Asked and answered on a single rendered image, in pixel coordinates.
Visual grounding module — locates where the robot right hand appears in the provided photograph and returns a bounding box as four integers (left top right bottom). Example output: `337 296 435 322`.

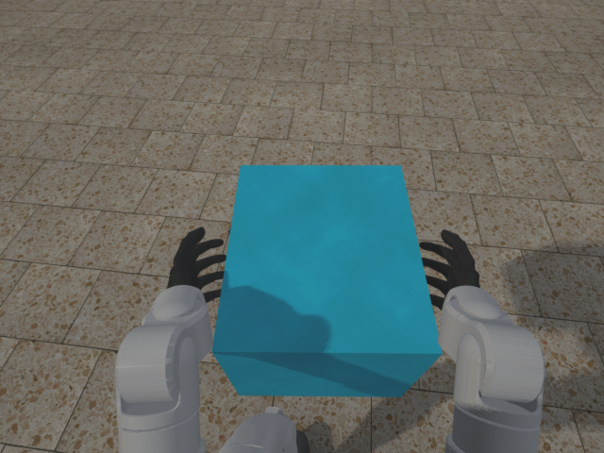
419 229 480 310

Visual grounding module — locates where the robot left hand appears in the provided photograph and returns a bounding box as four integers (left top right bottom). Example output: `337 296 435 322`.
167 227 227 303

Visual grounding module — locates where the robot right forearm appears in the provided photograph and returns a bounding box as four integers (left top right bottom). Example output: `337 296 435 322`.
438 286 545 453

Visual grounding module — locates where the robot left thigh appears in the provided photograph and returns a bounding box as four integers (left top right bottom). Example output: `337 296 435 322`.
219 412 296 453

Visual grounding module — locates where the robot left forearm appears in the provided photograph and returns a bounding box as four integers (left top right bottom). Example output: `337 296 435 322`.
115 285 213 453

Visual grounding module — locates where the carton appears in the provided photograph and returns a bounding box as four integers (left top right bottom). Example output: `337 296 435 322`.
211 165 443 397

